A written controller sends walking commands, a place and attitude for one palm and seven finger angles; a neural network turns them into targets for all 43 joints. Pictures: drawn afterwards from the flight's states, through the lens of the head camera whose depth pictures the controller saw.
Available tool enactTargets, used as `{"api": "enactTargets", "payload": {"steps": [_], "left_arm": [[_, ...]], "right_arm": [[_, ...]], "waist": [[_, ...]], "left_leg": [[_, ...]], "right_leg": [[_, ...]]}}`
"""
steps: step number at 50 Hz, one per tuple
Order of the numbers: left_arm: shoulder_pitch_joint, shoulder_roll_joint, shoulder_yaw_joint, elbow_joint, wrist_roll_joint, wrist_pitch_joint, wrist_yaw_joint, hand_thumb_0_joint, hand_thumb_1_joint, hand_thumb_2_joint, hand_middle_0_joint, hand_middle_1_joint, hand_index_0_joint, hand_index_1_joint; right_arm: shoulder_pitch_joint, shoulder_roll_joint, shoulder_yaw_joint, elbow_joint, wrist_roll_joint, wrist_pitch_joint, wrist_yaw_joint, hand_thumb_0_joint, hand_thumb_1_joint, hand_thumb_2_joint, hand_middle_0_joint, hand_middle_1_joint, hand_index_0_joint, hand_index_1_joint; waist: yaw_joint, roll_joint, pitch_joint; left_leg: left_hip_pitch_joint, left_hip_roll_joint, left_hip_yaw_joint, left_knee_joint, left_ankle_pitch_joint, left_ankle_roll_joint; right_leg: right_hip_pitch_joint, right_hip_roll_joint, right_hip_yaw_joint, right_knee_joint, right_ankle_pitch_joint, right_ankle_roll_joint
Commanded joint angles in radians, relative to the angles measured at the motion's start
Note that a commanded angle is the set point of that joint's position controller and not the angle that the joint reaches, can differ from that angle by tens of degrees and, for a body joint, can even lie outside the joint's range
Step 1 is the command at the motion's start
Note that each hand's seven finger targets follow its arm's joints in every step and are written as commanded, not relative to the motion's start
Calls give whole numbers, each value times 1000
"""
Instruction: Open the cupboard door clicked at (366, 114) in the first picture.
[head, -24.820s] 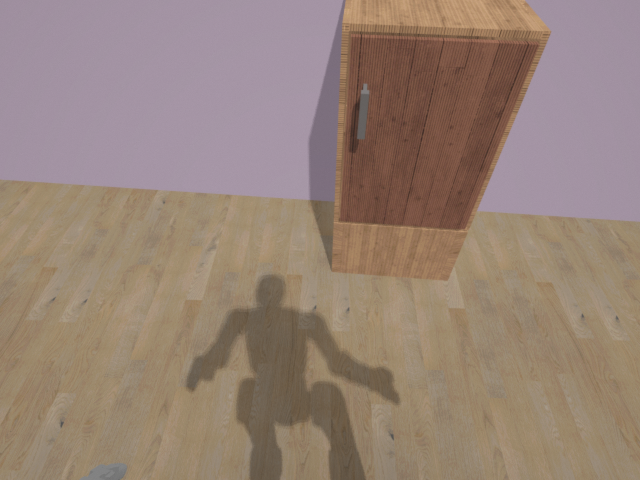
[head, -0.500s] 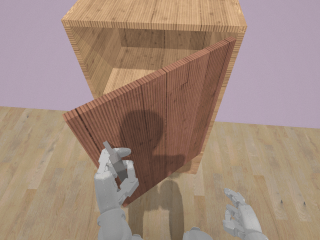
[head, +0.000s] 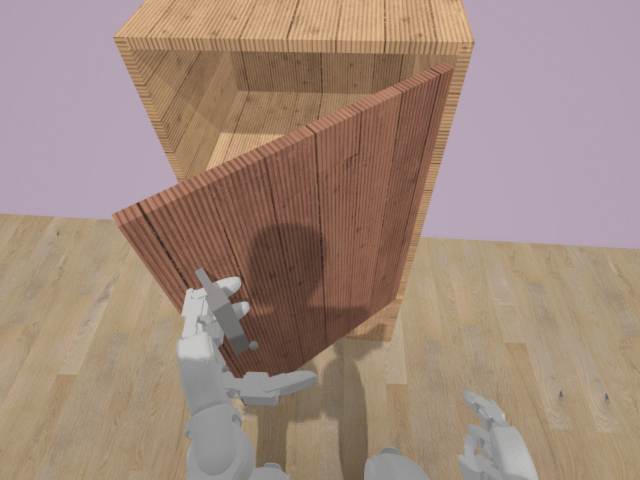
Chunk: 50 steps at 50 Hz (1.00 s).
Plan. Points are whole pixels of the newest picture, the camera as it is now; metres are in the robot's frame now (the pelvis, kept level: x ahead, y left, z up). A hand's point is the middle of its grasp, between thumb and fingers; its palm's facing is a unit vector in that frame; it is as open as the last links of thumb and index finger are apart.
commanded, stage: open thumb and fingers to let go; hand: left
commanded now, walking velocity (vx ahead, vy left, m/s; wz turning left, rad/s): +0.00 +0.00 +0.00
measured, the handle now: (222, 312) +0.31 +0.14 +0.05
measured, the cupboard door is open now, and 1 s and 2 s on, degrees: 41 44 43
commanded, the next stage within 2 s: slide the hand sideways off the handle in 0.22 s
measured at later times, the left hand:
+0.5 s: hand (243, 380) +0.23 +0.10 +0.04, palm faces -0.07 -1.00 -0.05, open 16.2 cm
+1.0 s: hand (226, 397) +0.21 +0.11 +0.05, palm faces -0.12 -0.99 +0.01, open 16.1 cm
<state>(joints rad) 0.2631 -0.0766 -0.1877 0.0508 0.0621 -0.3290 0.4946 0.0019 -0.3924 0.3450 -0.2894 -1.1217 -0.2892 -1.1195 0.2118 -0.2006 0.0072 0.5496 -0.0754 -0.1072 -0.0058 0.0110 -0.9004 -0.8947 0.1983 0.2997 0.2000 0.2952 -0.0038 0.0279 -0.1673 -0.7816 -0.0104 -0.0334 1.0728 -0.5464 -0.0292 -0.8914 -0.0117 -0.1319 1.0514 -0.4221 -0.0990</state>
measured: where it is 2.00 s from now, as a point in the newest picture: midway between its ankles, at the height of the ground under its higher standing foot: outside the picture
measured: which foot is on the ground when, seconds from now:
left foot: down 0.00-1.00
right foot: down 0.00-1.00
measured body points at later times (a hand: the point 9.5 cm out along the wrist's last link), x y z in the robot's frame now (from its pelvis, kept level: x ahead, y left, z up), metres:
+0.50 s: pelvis -0.01 +0.03 -0.01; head +0.05 +0.01 +0.44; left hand +0.23 +0.15 +0.05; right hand +0.18 -0.19 -0.09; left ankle -0.01 +0.14 -0.66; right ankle +0.06 -0.06 -0.66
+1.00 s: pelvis +0.01 +0.04 -0.01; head +0.07 +0.04 +0.43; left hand +0.21 +0.17 +0.05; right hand +0.18 -0.18 -0.08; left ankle -0.01 +0.14 -0.66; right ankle +0.06 -0.06 -0.66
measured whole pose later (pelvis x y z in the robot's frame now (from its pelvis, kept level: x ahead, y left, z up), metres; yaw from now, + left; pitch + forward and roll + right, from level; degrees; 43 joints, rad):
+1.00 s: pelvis +0.01 +0.04 -0.01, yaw -2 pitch +15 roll -1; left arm 0.53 0.10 -0.23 -0.24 -0.01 -0.31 0.04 -0.01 -0.50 0.30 -0.17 -0.31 -0.21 -0.33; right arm 0.28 -0.21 0.04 0.36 -0.02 -0.10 0.00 0.01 -0.90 -0.89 0.20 0.30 0.20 0.30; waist -0.01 0.02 -0.16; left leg -0.83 -0.02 0.01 1.18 -0.62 0.04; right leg -0.94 -0.02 -0.09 1.13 -0.46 -0.04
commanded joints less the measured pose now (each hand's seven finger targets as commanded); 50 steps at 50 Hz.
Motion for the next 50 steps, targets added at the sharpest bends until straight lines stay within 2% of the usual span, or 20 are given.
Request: {"api": "enactTargets", "payload": {"steps": [1, 3, 5, 10, 12, 14, 16, 17, 18, 19, 21, 23, 24, 25, 27, 30, 34, 36, 41, 50], "left_arm": [[-104, -14, -16, -215, 27, -67, 4, 0, -500, 300, -225, -750, -225, -750], [-124, -25, -35, -231, 39, -72, 9, 0, -500, 300, -208, -650, -208, -650], [-107, -36, -44, -214, 44, -69, 14, 0, -500, 300, -192, -550, -192, -550], [-91, -40, -49, -219, 60, -59, 34, 0, -500, 300, -150, -300, -150, -300], [-110, -66, -77, -229, 64, -52, 41, 0, -500, 300, -150, -300, -150, -300], [-99, -68, -73, -214, 58, -45, 44, 0, -500, 300, -150, -300, -150, -300], [-137, -93, -103, -222, 70, -43, 51, 0, -500, 300, -150, -300, -150, -300], [-165, 14, -273, -247, 162, -74, -141, 0, -500, 300, -150, -300, -150, -300], [-187, 72, -209, -293, 125, -101, -248, 0, -500, 300, -150, -300, -150, -300], [-176, 100, -197, -315, 100, -112, -328, 0, -500, 300, -150, -300, -150, -300], [-160, 89, -228, -355, 38, -123, -471, 0, -500, 300, -150, -300, -150, -300], [-137, 73, -213, -382, -53, -110, -555, 0, -500, 300, -150, -300, -150, -300], [-135, 50, -210, -392, -91, -96, -562, 0, -500, 300, -150, -300, -150, -300], [-102, 58, -177, -384, -110, -85, -552, 0, -500, 300, -150, -300, -150, -300], [-65, 69, -137, -400, -119, -66, -510, 0, -500, 300, -150, -300, -150, -300], [17, 95, -99, -406, -84, -46, -444, 0, -500, 300, -150, -300, -150, -300], [43, 127, -78, -409, -36, -28, -402, 0, -500, 300, -150, -300, -150, -300], [62, 134, -74, -431, -32, -26, -401, 0, -500, 300, -150, -300, -150, -300], [186, 159, -30, -463, -58, -15, -415, 0, -500, 300, -150, -300, -150, -300], [301, 184, 4, -532, -91, -65, -460, 0, -500, 300, -150, -300, -150, -300]], "right_arm": [[-82, -69, -25, -160, 2, -52, -1, 0, -900, -900, 200, 300, 200, 300], [-80, -71, -25, -163, -1, -54, 0, 0, -900, -900, 200, 300, 200, 300], [-73, -71, -25, -165, -2, -55, 2, 0, -900, -900, 200, 300, 200, 300], [-72, -69, -24, -174, -3, -51, 3, 0, -900, -900, 200, 300, 200, 300], [-71, -67, -20, -177, -3, -50, 7, 0, -900, -900, 200, 300, 200, 300], [-77, -70, -19, -181, 1, -46, 7, 0, -900, -900, 200, 300, 200, 300], [-81, -71, -18, -179, -1, -46, 8, 0, -900, -900, 200, 300, 200, 300], [-20, -108, -12, -156, 5, -58, 15, 0, -900, -900, 200, 300, 200, 300], [-18, -103, -17, -182, 10, -62, 11, 0, -900, -900, 200, 300, 200, 300], [-17, -108, -20, -190, 16, -63, 6, 0, -900, -900, 200, 300, 200, 300], [-15, -111, -17, -218, 34, -79, 4, 0, -900, -900, 200, 300, 200, 300], [-19, -114, -13, -250, 53, -95, -1, 0, -900, -900, 200, 300, 200, 300], [-30, -112, -9, -265, 61, -102, -3, 0, -900, -900, 200, 300, 200, 300], [-22, -114, -11, -269, 65, -106, -6, 0, -900, -900, 200, 300, 200, 300], [-20, -118, -13, -289, 64, -107, -7, 0, -900, -900, 200, 300, 200, 300], [-10, -123, -17, -304, 60, -99, 2, 0, -900, -900, 200, 300, 200, 300], [4, -124, -17, -320, 55, -75, 7, 0, -900, -900, 200, 300, 200, 300], [3, -121, -16, -331, 57, -64, 8, 0, -900, -900, 200, 300, 200, 300], [4, -117, -13, -354, 62, -43, 6, 0, -900, -900, 200, 300, 200, 300], [17, -118, -21, -359, 60, -44, 3, 0, -900, -900, 200, 300, 200, 300]], "waist": [[-12, -131, -194], [-11, -97, -190], [-12, -117, -182], [1, -95, -209], [-1, -68, -202], [-5, -113, -184], [-12, -77, -182], [-93, -98, -158], [-59, -72, -203], [-56, -44, -233], [-65, -38, -219], [-63, -44, -186], [-60, -28, -171], [-51, -58, -158], [-36, -92, -162], [-13, -69, -181], [-10, -98, -166], [-6, -65, -164], [13, -62, -154], [0, -47, -161]], "left_leg": [[-111, -29, 5, -96, 107, 35], [-91, -29, 4, -104, 115, 36], [-87, -26, 1, -109, 126, 37], [-67, -27, 2, -116, 156, 36], [-51, -27, 0, -126, 156, 34], [-56, -25, -8, -129, 149, 36], [-39, -22, -8, -129, 144, 35], [-32, -20, 4, -97, 148, 55], [-54, -24, 0, -99, 151, 59], [-38, -22, -2, -95, 175, 59], [-27, -23, -10, -93, 164, 59], [-30, -23, -21, -99, 123, 58], [-34, -26, -23, -103, 112, 57], [-41, -24, -30, -108, 102, 53], [-55, -23, -32, -110, 92, 49], [-56, -23, -31, -110, 106, 41], [-80, -21, -30, -110, 84, 39], [-76, -21, -25, -112, 85, 37], [-77, -22, -17, -121, 118, 34], [-74, -18, -19, -81, 210, 28]], "right_leg": [[374, -62, 248, -264, 19, 88], [347, -52, 220, -248, 10, 79], [334, -44, 195, -232, 29, 78], [330, -32, 164, -198, 88, 73], [307, -26, 140, -186, 88, 69], [299, -20, 130, -190, 70, 68], [264, -17, 116, -177, 58, 67], [241, -25, 143, -158, 131, 68], [289, -34, 145, -145, 157, 63], [306, -34, 150, -128, 193, 56], [281, -33, 142, -122, 175, 57], [247, -26, 131, -131, 95, 57], [236, -24, 127, -134, 63, 56], [221, -20, 114, -130, 35, 59], [211, -16, 101, -123, 2, 62], [192, -12, 87, -89, 9, 58], [183, -8, 93, -87, -16, 56], [184, -8, 95, -84, -10, 55], [222, -2, 94, -89, 35, 54], [209, 7, 84, -45, 144, 55]]}}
